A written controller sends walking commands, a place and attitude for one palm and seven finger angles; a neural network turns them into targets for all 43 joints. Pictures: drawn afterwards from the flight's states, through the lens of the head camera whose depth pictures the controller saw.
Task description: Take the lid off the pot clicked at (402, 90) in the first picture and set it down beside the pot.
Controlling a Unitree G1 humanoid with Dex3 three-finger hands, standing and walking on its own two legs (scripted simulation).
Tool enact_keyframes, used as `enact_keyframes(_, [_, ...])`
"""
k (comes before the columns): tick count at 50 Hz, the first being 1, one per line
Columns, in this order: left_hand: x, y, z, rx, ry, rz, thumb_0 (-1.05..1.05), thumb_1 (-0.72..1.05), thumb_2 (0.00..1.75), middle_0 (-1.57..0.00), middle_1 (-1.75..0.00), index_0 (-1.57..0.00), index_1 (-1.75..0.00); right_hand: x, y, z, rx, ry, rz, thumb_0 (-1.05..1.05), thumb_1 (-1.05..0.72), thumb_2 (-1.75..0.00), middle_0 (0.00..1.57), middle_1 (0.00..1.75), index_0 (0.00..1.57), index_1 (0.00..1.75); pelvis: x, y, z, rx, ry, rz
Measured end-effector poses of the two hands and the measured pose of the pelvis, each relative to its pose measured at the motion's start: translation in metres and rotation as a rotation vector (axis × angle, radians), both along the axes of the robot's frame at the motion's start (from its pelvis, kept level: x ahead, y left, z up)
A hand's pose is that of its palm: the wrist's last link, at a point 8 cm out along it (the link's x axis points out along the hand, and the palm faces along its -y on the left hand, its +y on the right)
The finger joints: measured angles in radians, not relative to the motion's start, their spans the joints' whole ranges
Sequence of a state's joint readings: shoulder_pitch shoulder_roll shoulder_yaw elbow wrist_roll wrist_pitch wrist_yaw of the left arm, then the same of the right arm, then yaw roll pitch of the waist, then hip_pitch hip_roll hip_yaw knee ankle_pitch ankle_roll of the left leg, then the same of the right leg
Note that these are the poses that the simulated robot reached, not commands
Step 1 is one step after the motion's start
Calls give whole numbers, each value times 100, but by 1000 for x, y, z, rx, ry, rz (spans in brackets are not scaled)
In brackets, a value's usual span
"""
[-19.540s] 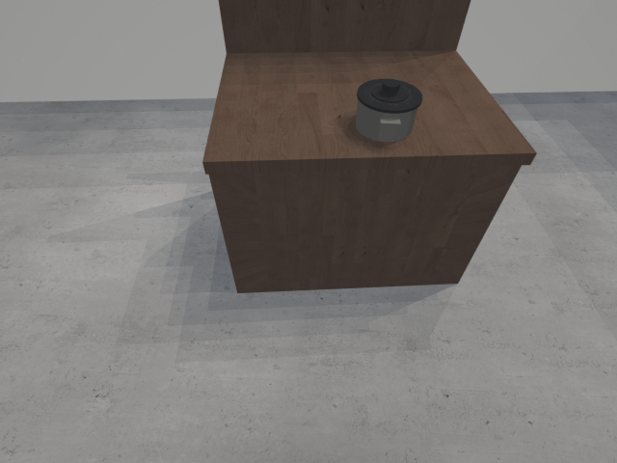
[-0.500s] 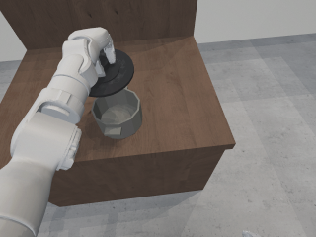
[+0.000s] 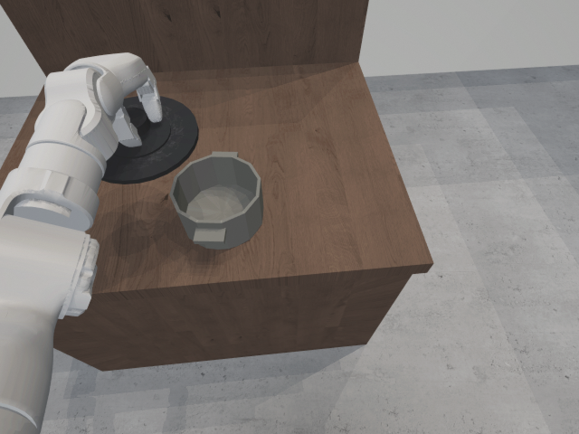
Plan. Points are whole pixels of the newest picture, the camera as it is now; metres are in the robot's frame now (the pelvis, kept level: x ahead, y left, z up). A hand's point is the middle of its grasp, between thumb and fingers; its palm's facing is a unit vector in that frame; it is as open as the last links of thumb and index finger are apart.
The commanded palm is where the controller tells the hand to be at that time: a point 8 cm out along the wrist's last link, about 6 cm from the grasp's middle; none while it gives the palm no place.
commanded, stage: move the lid sideways beside the pot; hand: left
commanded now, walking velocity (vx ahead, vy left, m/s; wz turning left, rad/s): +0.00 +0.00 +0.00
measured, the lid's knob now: (132, 122) +0.52 +0.21 +0.13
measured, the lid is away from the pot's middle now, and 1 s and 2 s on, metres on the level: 0.09 0.20 0.24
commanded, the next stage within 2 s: lower the lid onto the table in 1.38 s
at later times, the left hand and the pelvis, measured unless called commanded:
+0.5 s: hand (82, 120) +0.49 +0.26 +0.16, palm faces -0.34 -0.09 -0.94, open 7.1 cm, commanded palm +0.50 +0.26 +0.23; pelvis +0.01 +0.01 +0.00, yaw +1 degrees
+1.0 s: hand (42, 129) +0.47 +0.31 +0.16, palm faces -0.35 -0.11 -0.93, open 7.1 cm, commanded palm +0.50 +0.31 +0.23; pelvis +0.01 +0.01 +0.00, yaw +1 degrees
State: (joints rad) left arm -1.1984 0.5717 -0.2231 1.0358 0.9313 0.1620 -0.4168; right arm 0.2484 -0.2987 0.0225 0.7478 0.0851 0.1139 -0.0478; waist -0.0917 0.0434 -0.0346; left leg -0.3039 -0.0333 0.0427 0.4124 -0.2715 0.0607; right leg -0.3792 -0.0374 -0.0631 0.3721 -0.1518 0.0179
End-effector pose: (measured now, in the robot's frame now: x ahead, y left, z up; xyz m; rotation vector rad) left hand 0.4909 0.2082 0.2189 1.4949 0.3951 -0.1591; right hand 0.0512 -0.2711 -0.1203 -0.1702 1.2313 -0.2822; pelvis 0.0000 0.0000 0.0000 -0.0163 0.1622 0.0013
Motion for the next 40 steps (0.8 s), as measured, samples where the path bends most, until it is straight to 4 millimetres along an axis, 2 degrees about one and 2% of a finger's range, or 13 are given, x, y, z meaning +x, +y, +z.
enact_keyframes(20, [2, 46, 3, 13, -2, 31, 4, 33, 51, -65, -95, -73, -99, 13, 24, -3, 38, 8, 22, 1, -90, -90, 20, 30, 20, 30, 9, 12, -1, -10, 12, 7])
enact_keyframes(32, [-6, 64, 4, -1, -4, 36, 4, 33, 51, -65, -95, -73, -99, 23, 20, -1, 26, 6, 43, 1, -90, -90, 20, 30, 20, 30, 9, 12, -1, -13, 7, 15])
enact_keyframes(40, [-11, 79, 3, -3, 5, 68, 4, 33, 51, -65, -95, -73, -99, 21, 15, 1, 13, 9, 39, 0, -90, -90, 20, 30, 20, 30, 6, 9, -1, -14, 7, 12])
